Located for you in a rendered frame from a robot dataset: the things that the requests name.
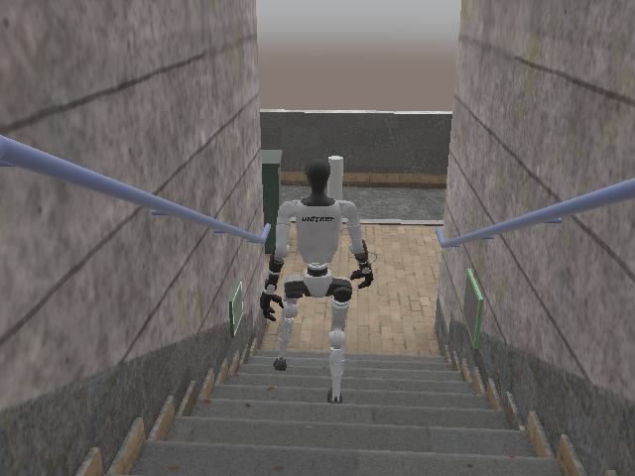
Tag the robot left forearm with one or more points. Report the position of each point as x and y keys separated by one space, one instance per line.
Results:
x=274 y=272

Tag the robot right hand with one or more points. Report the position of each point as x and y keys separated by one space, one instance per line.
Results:
x=368 y=278

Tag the robot right upper arm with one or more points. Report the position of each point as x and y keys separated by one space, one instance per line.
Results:
x=349 y=211

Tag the robot left thigh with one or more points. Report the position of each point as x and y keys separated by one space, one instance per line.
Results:
x=294 y=288

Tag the robot left upper arm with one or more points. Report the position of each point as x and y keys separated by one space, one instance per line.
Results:
x=285 y=212

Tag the robot right forearm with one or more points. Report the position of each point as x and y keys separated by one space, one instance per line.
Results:
x=363 y=260

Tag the robot torso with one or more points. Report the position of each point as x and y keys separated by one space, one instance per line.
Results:
x=317 y=240

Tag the robot left hand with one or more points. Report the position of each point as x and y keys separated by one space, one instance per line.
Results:
x=265 y=305

